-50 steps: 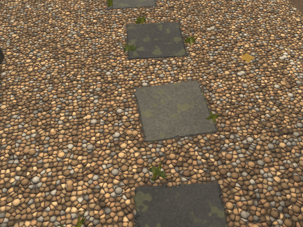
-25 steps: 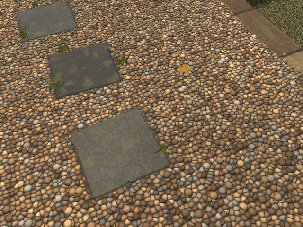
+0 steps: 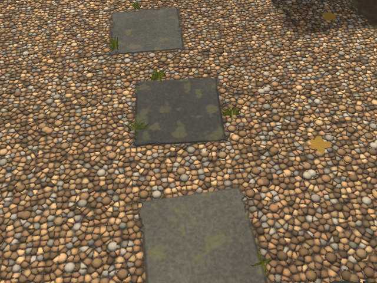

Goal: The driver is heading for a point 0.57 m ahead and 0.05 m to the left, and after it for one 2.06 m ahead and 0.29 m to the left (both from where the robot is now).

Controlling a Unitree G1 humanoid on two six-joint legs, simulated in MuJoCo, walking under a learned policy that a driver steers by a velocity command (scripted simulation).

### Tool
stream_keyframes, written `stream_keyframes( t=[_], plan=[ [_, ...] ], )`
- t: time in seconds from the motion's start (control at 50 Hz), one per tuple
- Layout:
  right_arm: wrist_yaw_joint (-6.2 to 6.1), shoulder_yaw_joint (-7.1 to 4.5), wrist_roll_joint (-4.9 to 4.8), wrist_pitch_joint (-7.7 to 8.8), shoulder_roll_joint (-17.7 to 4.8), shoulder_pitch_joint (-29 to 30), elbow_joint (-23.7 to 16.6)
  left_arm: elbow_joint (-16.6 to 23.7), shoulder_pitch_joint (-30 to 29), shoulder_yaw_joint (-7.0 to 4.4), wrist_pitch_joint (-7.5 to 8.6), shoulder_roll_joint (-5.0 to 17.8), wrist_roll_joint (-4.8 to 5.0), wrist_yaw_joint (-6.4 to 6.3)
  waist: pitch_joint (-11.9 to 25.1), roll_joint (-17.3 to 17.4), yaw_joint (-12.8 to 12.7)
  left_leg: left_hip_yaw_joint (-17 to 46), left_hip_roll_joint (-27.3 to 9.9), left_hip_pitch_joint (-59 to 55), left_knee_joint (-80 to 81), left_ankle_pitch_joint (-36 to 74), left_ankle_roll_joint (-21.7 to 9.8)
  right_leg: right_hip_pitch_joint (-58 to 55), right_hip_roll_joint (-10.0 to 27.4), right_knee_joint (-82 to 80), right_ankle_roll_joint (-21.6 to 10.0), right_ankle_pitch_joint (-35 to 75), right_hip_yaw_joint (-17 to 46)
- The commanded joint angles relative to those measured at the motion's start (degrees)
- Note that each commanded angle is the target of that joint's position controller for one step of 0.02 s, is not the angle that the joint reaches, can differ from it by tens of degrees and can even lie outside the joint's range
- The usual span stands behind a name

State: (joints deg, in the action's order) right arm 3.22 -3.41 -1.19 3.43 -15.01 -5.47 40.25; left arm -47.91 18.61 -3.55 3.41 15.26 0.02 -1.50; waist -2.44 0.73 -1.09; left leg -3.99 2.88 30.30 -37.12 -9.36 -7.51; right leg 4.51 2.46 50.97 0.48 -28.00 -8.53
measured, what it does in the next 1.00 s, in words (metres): walks ahead, turning left: right foot, then left foot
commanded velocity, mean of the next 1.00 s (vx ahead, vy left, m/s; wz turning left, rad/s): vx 0.50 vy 0.00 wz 0.28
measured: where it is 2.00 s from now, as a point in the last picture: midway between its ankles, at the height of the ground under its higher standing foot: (176, 142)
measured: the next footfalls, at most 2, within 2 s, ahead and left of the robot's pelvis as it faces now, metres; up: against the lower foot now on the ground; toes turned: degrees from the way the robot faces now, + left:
right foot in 0.42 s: +0.43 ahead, -0.10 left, +0.00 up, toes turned +20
left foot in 0.90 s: +0.57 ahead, +0.23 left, +0.00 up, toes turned +18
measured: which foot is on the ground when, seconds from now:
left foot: down 0.00-0.44, up 0.46-0.88, down 0.90-1.00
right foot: up 0.00-0.40, down 0.42-0.90, up 0.92-1.00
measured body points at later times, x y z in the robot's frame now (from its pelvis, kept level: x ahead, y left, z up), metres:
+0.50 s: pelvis +0.29 -0.02 +0.01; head +0.31 -0.02 +0.46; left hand +0.41 +0.28 -0.06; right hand +0.44 -0.27 -0.10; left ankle +0.13 +0.06 -0.65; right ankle +0.40 -0.11 -0.71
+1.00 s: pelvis +0.51 +0.10 +0.02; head +0.53 +0.12 +0.47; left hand +0.46 +0.37 -0.11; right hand +0.77 -0.08 -0.05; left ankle +0.53 +0.22 -0.71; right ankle +0.44 -0.08 -0.63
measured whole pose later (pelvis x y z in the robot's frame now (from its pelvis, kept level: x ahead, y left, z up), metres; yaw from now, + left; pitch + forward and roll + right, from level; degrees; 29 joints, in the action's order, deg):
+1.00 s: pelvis +0.51 +0.10 +0.02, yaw +15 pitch +2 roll +0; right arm 1.0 -2.3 0.3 5.1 -14.1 -7.3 36.9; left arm -47.9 21.8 -2.8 3.8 17.0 1.9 0.1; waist -0.2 -1.7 -2.5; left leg -2.4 -0.5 21.7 -30.3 -11.2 -1.4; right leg 21.3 1.0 63.1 -0.5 -24.6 3.2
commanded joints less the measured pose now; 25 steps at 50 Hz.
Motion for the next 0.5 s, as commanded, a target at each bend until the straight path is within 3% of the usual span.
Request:
stream_keyframes(
  t=[0.02, 0.04, 0.06, 0.08, 0.1, 0.16, 0.22, 0.26, 0.32, 0.36, 0.4, 0.42, 0.44, 0.46, 0.48, 0.5],
  plan=[
    [-1.27, -3.97, 0.67, 0.60, -12.2, -18.9, -0.3, 9.6, -5.2, -0.55, 5.54, 7.6, 2.31, 1.81, 20.6, 5.4, 9.1, 45.8, -20.9, -52.9, 18.9, -1.8, -16.9, 43.2, -2.9, 34.3, -1.0, -1.5, 16.6],
    [-1.31, -3.31, 0.07, 0.83, -9.6, -15.0, -0.9, 10.6, -7.4, -0.22, 6.08, 7.5, 2.37, 1.82, 13.5, 1.1, 6.8, 37.3, -18.3, -43.8, 19.1, 1.3, -14.1, 42.7, -0.3, 28.5, -1.9, 3.7, 15.7],
    [-1.23, -2.73, -0.15, 0.88, -8.0, -10.8, -1.8, 10.2, -7.9, -0.38, 5.97, 7.1, 0.95, 1.34, 8.7, -2.9, 3.7, 31.7, -15.7, -34.3, 19.8, 7.2, -12.1, 39.5, 1.7, 23.1, -1.5, 6.0, 14.7],
    [-1.44, -2.14, 0.22, 0.89, -6.3, -8.2, -2.9, 10.0, -7.0, -0.97, 5.30, 8.0, -0.21, 1.09, 7.0, -2.5, 1.7, 27.8, -13.9, -28.1, 21.1, 11.8, -11.4, 35.5, 3.1, 19.6, -0.9, 7.7, 14.6],
    [-1.62, -2.04, 0.61, 0.83, -6.3, -7.3, -3.6, 10.2, -5.9, -1.17, 4.45, 7.9, -0.55, 1.15, 6.1, -1.2, 0.3, 26.3, -12.8, -24.0, 22.4, 13.8, -11.2, 32.7, 3.6, 17.5, -0.2, 8.7, 14.4],
    [-2.53, -2.65, 0.47, 1.05, -8.6, -8.1, -3.4, 11.1, -6.6, -0.53, 2.83, 5.5, -1.14, 0.81, 4.4, -0.1, -0.4, 21.1, -10.6, -16.6, 23.8, 20.5, -10.8, 30.8, 3.4, 8.6, 2.5, 12.3, 11.9],
    [-3.52, -2.99, -0.17, 0.38, -9.8, -10.1, -2.7, 12.7, -13.4, 0.49, 2.66, 3.4, -1.19, 0.82, 3.5, 2.4, 2.1, 16.7, -6.6, -13.2, 22.5, 17.2, -7.4, 27.9, 0.9, -5.7, 3.6, 24.1, 10.4],
    [-3.80, -2.97, -0.36, -0.20, -9.9, -12.1, -2.3, 13.5, -17.4, 0.72, 2.98, 3.2, -0.57, 1.29, 4.1, 4.0, 4.3, 17.2, -5.8, -13.4, 21.1, 12.7, -5.8, 24.9, -1.4, -13.8, 3.7, 30.6, 10.0],
    [-3.91, -2.92, -0.61, -0.76, -9.9, -14.5, -1.7, 14.7, -20.5, 0.10, 3.66, 5.1, 0.30, 2.07, 4.4, 5.2, 5.5, 22.6, -8.1, -17.6, 17.8, 7.0, -4.9, 23.6, -2.8, -19.8, 3.0, 30.1, 11.7],
    [-4.07, -2.92, -0.51, -0.94, -9.7, -14.4, -1.8, 14.8, -19.7, -0.78, 4.28, 6.9, 0.48, 2.46, 4.5, 6.3, 4.3, 27.0, -9.8, -20.9, 14.8, 4.8, -3.9, 21.9, -3.0, -22.3, 1.4, 26.2, 12.8],
    [-4.09, -2.64, -0.26, -1.04, -8.6, -12.3, -2.6, 13.3, -13.2, -1.92, 4.89, 8.2, 0.41, 2.28, 5.9, 7.4, 0.2, 28.0, -8.4, -20.6, 9.4, 7.0, -2.0, 13.3, -2.9, -25.9, -1.3, 24.9, 11.8],
    [-3.87, -1.68, 0.15, -0.75, -5.9, -11.6, -3.5, 12.5, -6.6, -2.81, 5.22, 10.4, -0.49, 1.89, 11.3, 5.4, -3.0, 25.0, -5.6, -17.1, -0.6, 6.8, 0.0, 1.7, 2.1, -25.2, -4.2, 24.2, 15.7],
    [-3.88, -0.41, 0.15, -0.30, -2.0, -16.4, -4.7, 11.5, 1.5, -3.86, 5.12, 14.9, -1.85, 1.52, 20.2, -5.8, -3.3, 17.2, 1.2, -2.4, -19.5, -6.2, 4.0, -18.5, 14.8, -25.9, -11.3, 19.1, 33.3],
    [-3.92, -0.02, -0.87, 0.11, -3.1, -20.7, -4.9, 9.1, 5.2, -4.19, 4.40, 14.8, -0.90, 2.19, 22.7, -20.6, -2.2, 14.1, 2.2, 11.4, -32.6, -24.8, 5.7, -24.7, 22.2, -32.0, -17.1, 4.6, 55.1],
    [-3.86, -1.11, -1.27, 0.03, -8.0, -18.6, -3.5, 9.9, 3.0, -2.88, 4.16, 9.7, 0.02, 2.25, 15.1, -12.5, -3.4, 15.8, -1.0, 15.8, -38.1, -20.8, 6.0, -19.1, 20.2, -34.2, -15.4, -4.0, 51.9],
    [-3.77, -1.34, -0.61, -0.20, -9.0, -13.2, -4.3, 10.0, 0.7, -2.15, 3.59, 7.4, -0.01, 2.12, 8.9, -7.3, -3.8, 13.6, -2.8, 16.2, -39.1, -16.0, 6.2, -12.1, 17.5, -34.3, -13.2, -1.0, 42.9]
  ],
)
